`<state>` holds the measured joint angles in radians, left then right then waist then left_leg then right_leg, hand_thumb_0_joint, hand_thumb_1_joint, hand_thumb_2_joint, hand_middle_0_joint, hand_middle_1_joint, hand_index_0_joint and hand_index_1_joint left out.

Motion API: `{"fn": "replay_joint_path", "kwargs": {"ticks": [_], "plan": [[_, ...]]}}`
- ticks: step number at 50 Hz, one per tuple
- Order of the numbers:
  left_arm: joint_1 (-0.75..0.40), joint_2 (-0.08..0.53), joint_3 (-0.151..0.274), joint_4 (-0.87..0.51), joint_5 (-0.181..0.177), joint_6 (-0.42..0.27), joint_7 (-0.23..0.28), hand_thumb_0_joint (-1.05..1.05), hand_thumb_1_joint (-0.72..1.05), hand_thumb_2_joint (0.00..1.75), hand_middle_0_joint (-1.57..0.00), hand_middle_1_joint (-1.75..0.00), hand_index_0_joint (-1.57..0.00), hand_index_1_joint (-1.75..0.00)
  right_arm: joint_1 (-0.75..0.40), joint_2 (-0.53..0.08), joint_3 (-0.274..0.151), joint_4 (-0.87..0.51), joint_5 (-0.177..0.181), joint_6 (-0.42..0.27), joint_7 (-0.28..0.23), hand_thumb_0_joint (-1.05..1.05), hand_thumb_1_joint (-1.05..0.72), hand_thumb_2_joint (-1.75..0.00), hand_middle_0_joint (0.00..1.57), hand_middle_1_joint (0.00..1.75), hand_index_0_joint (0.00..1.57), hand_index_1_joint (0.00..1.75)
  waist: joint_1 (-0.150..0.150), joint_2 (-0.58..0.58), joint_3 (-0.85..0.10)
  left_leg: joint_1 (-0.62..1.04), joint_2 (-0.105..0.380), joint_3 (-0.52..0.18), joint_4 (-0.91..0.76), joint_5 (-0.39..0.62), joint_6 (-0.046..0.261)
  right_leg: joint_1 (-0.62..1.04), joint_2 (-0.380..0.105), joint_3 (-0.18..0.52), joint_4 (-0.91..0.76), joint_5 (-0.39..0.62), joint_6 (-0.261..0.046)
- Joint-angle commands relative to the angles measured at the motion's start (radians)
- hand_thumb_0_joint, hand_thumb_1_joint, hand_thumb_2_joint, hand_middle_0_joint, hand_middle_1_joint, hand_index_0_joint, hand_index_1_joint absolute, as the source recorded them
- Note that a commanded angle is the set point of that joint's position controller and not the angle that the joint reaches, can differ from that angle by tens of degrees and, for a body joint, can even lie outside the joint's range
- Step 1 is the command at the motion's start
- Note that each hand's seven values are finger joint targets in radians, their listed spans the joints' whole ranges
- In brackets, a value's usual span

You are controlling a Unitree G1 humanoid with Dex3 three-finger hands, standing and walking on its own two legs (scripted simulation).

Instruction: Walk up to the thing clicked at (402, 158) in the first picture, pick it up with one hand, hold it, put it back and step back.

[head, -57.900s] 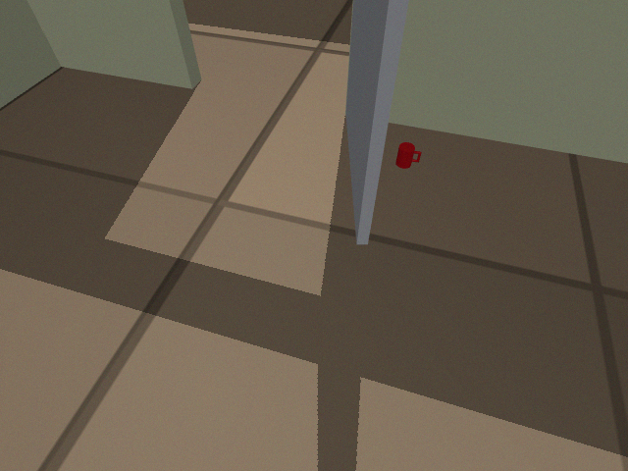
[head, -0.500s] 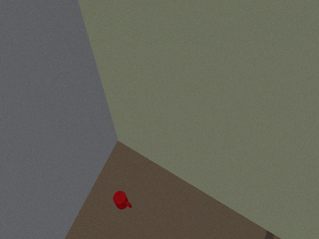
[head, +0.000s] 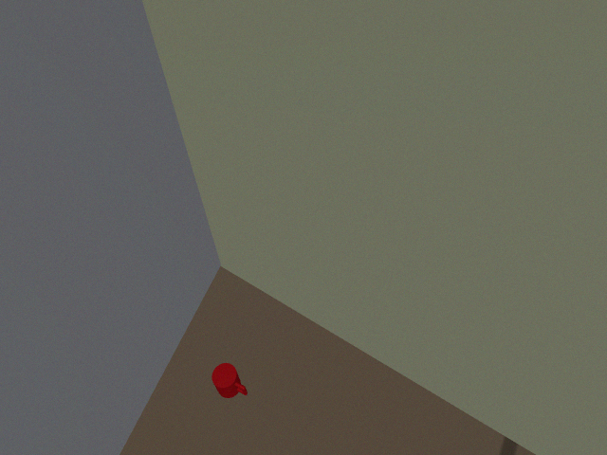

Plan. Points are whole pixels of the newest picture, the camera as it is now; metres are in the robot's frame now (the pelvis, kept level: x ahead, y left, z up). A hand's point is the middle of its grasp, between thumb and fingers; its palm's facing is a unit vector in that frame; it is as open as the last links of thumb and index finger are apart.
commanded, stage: stand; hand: left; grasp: from above
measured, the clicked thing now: (231, 383) +0.45 +0.24 -0.73
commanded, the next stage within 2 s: step back in 0.22 s
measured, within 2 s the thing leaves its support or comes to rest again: neither
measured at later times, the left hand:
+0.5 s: hand out of the picture +0.08 +0.30 -0.17, palm faces -0.03 -0.92 -0.39, open 7.3 cm
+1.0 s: hand out of the picture -0.01 +0.30 -0.18, palm faces -0.12 -0.91 -0.41, open 7.3 cm
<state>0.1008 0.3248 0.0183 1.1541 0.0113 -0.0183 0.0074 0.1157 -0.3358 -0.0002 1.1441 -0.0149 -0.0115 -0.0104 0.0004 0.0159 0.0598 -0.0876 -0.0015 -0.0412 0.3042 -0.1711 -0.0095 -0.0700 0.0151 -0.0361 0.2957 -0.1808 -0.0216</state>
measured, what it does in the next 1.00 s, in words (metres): walks backwards: right foot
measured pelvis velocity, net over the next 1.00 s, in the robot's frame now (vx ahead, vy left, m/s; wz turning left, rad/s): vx -0.14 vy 0.04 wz -0.11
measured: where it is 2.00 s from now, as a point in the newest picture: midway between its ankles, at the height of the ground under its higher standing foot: outside the picture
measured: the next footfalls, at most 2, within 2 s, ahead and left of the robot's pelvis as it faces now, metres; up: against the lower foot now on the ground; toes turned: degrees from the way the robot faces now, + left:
right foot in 0.98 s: -0.13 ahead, -0.08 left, +0.00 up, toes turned -3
left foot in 1.34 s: -0.20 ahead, +0.16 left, +0.00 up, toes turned -4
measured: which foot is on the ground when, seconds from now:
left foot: down 0.00-1.00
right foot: down 0.00-0.54, up 0.56-0.96, down 0.98-1.00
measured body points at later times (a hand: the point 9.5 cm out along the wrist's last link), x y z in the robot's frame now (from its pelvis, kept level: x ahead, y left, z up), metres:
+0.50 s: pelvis -0.04 +0.03 -0.02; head +0.03 +0.04 +0.43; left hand +0.09 +0.35 -0.14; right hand +0.04 -0.30 -0.13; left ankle -0.06 +0.15 -0.73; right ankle -0.01 -0.10 -0.75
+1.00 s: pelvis -0.14 +0.04 -0.03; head -0.07 +0.03 +0.41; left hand -0.01 +0.35 -0.15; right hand -0.05 -0.27 -0.15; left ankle -0.05 +0.15 -0.75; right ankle -0.17 -0.08 -0.75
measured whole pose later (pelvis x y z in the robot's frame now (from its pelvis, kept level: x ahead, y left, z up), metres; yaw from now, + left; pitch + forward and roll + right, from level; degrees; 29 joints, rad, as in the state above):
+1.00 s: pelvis -0.14 +0.04 -0.03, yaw -6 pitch -3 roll -1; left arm 0.15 0.38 0.08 0.87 0.02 0.04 0.00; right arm 0.10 -0.37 -0.04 0.85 -0.01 0.04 -0.01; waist 0.00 0.03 0.21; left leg -0.40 0.06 0.04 0.71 -0.26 0.01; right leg -0.23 0.05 0.05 0.66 -0.38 -0.01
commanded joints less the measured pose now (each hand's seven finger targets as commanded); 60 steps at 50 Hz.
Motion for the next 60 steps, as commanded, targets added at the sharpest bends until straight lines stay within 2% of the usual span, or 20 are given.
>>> {"fn": "replay_joint_path", "kwargs": {"ticks": [1,10,13,15,17,19,23,25,26,27,28,32,41,45,48,49,50,51,54,60], "plan": [[-0.043,0.214,0.039,-0.061,0.0,-0.018,0.013,0.0,0.9,0.9,-0.2,-0.3,-0.2,-0.3,-0.038,-0.2,-0.033,-0.061,0.0,-0.018,-0.011,0.0,-0.9,-0.9,0.2,0.3,0.2,0.3,-0.001,-0.013,-0.075,-0.011,0.122,-0.085,-0.038,0.151,0.029,0.015,-0.148,0.113,-0.044,0.154,0.001],[-0.034,0.217,0.036,-0.061,-0.001,-0.019,0.011,0.0,0.9,0.9,-0.2,-0.3,-0.2,-0.3,-0.036,-0.209,-0.031,-0.059,0.002,-0.02,-0.01,0.0,-0.9,-0.9,0.2,0.3,0.2,0.3,0.002,-0.009,-0.085,-0.008,0.126,-0.087,-0.038,0.167,0.033,0.032,-0.151,0.117,-0.041,0.176,0.0],[-0.01,0.297,0.09,-0.122,-0.021,-0.004,0.022,0.0,0.9,0.9,-0.2,-0.3,-0.2,-0.3,-0.043,-0.229,-0.054,-0.108,0.018,0.011,-0.001,0.0,-0.9,-0.9,0.2,0.3,0.2,0.3,-0.001,-0.058,-0.048,-0.095,0.068,-0.049,0.18,0.277,0.049,-0.028,-0.175,0.15,0.064,0.429,-0.054],[-0.023,0.314,0.101,-0.163,-0.017,0.002,0.022,0.0,0.9,0.9,-0.2,-0.3,-0.2,-0.3,-0.026,-0.226,-0.063,-0.135,0.021,0.025,0.001,0.0,-0.9,-0.9,0.2,0.3,0.2,0.3,-0.004,-0.102,-0.11,-0.116,0.007,-0.011,0.32,0.154,0.039,-0.032,-0.252,0.215,0.052,0.453,-0.13],[-0.059,0.322,0.103,-0.214,0.0,0.008,0.026,0.0,0.9,0.9,-0.2,-0.3,-0.2,-0.3,-0.013,-0.221,-0.075,-0.157,0.013,0.042,0.004,0.0,-0.9,-0.9,0.2,0.3,0.2,0.3,0.002,-0.174,-0.113,-0.178,-0.055,-0.014,0.537,-0.276,0.039,-0.083,-0.368,0.309,0.042,0.471,-0.233],[-0.084,0.315,0.106,-0.258,0.012,0.012,0.029,0.0,0.9,0.9,-0.2,-0.3,-0.2,-0.3,0.03,-0.223,-0.084,-0.181,0.014,0.056,0.009,0.0,-0.9,-0.9,0.2,0.3,0.2,0.3,-0.015,-0.158,-0.089,-0.2,-0.039,-0.073,0.669,-0.382,0.052,-0.15,-0.383,0.278,0.091,0.495,-0.261],[-0.088,0.294,0.092,-0.303,0.018,0.025,0.032,0.0,0.9,0.9,-0.2,-0.3,-0.2,-0.3,0.071,-0.226,-0.093,-0.199,0.009,0.042,0.008,0.0,-0.9,-0.9,0.2,0.3,0.2,0.3,-0.012,-0.149,-0.124,-0.213,-0.013,-0.01,0.401,-0.243,0.038,-0.066,-0.285,0.198,0.227,0.472,-0.167],[-0.069,0.293,0.089,-0.316,0.004,0.045,0.023,0.0,0.9,0.9,-0.2,-0.3,-0.2,-0.3,0.091,-0.208,-0.097,-0.205,-0.01,0.029,0.007,0.0,-0.9,-0.9,0.2,0.3,0.2,0.3,-0.027,-0.104,-0.112,-0.132,-0.013,0.036,0.093,0.072,0.031,-0.086,-0.207,0.141,0.321,0.356,-0.1],[-0.048,0.25,0.081,-0.326,-0.006,0.055,0.02,0.0,0.9,0.9,-0.2,-0.3,-0.2,-0.3,0.071,-0.263,-0.115,-0.22,-0.034,0.024,0.004,0.0,-0.9,-0.9,0.2,0.3,0.2,0.3,-0.01,0.01,-0.106,-0.07,0.099,-0.117,0.063,0.293,0.061,-0.185,-0.114,0.103,0.424,0.188,-0.045],[-0.022,0.198,0.073,-0.334,-0.014,0.062,0.022,0.0,0.9,0.9,-0.2,-0.3,-0.2,-0.3,0.058,-0.331,-0.127,-0.24,-0.045,0.017,0.003,0.0,-0.9,-0.9,0.2,0.3,0.2,0.3,0.007,0.196,-0.108,0.019,0.279,-0.346,0.048,0.531,0.134,-0.362,0.047,0.089,0.572,-0.356,-0.009],[-0.041,0.237,0.083,-0.334,-0.005,0.068,0.035,0.0,0.9,0.9,-0.2,-0.3,-0.2,-0.3,0.069,-0.398,-0.141,-0.251,-0.02,0.016,0.004,0.0,-0.9,-0.9,0.2,0.3,0.2,0.3,-0.044,0.195,-0.133,-0.035,0.367,-0.397,0.077,0.648,0.247,-0.353,0.098,0.186,0.73,-0.52,0.002],[0.018,0.243,0.085,-0.315,-0.01,0.068,0.035,0.0,0.9,0.9,-0.2,-0.3,-0.2,-0.3,-0.022,-0.289,-0.116,-0.29,-0.016,0.013,-0.024,0.0,-0.9,-0.9,0.2,0.3,0.2,0.3,0.02,0.121,-0.11,0.04,0.244,-0.194,0.16,0.612,0.21,-0.458,0.09,0.242,0.923,-0.34,0.003],[0.025,0.237,0.106,-0.38,0.002,0.054,0.02,0.0,0.9,0.9,-0.2,-0.3,-0.2,-0.3,0.071,-0.291,-0.124,-0.336,-0.008,0.015,-0.031,0.0,-0.9,-0.9,0.2,0.3,0.2,0.3,-0.049,0.1,-0.114,0.087,0.29,-0.201,0.194,0.537,0.284,-0.402,0.046,0.172,0.705,-0.353,0.049],[0.091,0.236,0.114,-0.362,0.007,0.049,0.008,0.0,0.9,0.9,-0.2,-0.3,-0.2,-0.3,0.023,-0.306,-0.122,-0.365,-0.01,0.022,-0.019,0.0,-0.9,-0.9,0.2,0.3,0.2,0.3,-0.027,0.135,-0.142,-0.031,0.261,-0.175,0.187,0.297,0.239,-0.258,0.02,0.09,0.497,-0.295,0.03],[0.201,0.225,0.118,-0.32,0.018,0.037,0.004,0.0,0.9,0.9,-0.2,-0.3,-0.2,-0.3,-0.026,-0.301,-0.115,-0.375,0.003,0.037,-0.012,0.0,-0.9,-0.9,0.2,0.3,0.2,0.3,0.033,0.106,-0.175,-0.142,0.217,-0.13,0.281,0.186,0.164,-0.067,0.005,0.057,0.151,-0.049,-0.014],[0.191,0.269,0.131,-0.33,0.031,0.029,0.007,0.0,0.9,0.9,-0.2,-0.3,-0.2,-0.3,-0.02,-0.266,-0.103,-0.374,0.012,0.039,-0.01,0.0,-0.9,-0.9,0.2,0.3,0.2,0.3,0.031,0.017,-0.157,-0.276,0.16,-0.104,0.342,0.058,0.102,-0.012,-0.082,0.206,0.112,-0.018,-0.046],[0.151,0.364,0.151,-0.356,0.024,0.028,0.004,0.0,0.9,0.9,-0.2,-0.3,-0.2,-0.3,-0.058,-0.221,-0.096,-0.393,0.021,0.038,-0.008,0.0,-0.9,-0.9,0.2,0.3,0.2,0.3,0.042,-0.22,-0.084,-0.41,-0.052,-0.003,0.531,-0.23,0.026,-0.091,-0.271,0.486,0.046,0.031,-0.185],[0.085,0.428,0.16,-0.393,0.032,0.027,0.005,0.0,0.9,0.9,-0.2,-0.3,-0.2,-0.3,-0.058,-0.239,-0.109,-0.377,0.015,0.046,-0.023,0.0,-0.9,-0.9,0.2,0.3,0.2,0.3,0.062,-0.293,-0.034,-0.365,-0.092,-0.055,0.797,-0.472,0.003,-0.279,-0.44,0.634,0.0,0.108,-0.322],[-0.04,0.304,0.128,-0.431,0.017,0.023,0.018,0.0,0.9,0.9,-0.2,-0.3,-0.2,-0.3,0.047,-0.246,-0.103,-0.323,0.031,0.044,-0.02,0.0,-0.9,-0.9,0.2,0.3,0.2,0.3,-0.029,-0.139,0.003,-0.369,-0.125,-0.135,0.939,-0.331,0.003,-0.267,-0.268,0.333,0.093,0.285,-0.215],[0.06,0.275,0.124,-0.45,0.028,0.031,0.029,0.0,0.9,0.9,-0.2,-0.3,-0.2,-0.3,0.044,-0.236,-0.087,-0.352,0.015,0.031,-0.024,0.0,-0.9,-0.9,0.2,0.3,0.2,0.3,0.047,-0.185,-0.081,-0.397,-0.069,-0.064,0.652,-0.37,-0.017,0.016,-0.264,0.28,0.183,0.409,-0.208]]}}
